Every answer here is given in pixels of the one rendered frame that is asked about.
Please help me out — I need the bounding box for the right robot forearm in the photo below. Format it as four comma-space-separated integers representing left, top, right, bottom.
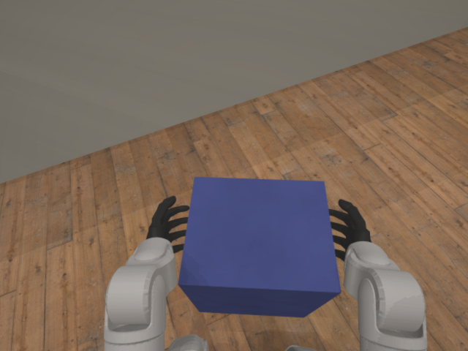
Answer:
343, 241, 428, 351

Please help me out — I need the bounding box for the left robot thigh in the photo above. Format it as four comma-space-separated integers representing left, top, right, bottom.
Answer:
167, 334, 209, 351

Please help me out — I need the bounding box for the left robot hand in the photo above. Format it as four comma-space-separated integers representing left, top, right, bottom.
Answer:
146, 196, 189, 254

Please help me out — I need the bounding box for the right robot hand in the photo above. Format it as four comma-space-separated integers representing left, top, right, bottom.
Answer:
328, 199, 371, 261

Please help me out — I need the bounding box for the carton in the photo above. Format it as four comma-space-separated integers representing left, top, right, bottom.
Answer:
178, 177, 341, 317

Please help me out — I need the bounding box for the left robot forearm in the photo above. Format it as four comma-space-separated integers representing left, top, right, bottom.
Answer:
104, 238, 177, 351

